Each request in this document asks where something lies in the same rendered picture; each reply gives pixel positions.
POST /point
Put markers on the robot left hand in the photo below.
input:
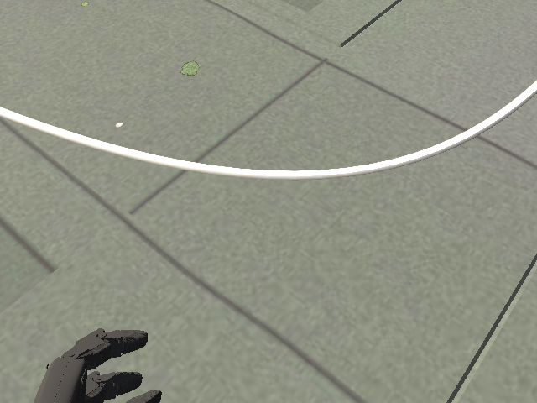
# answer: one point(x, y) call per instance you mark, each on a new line
point(66, 379)

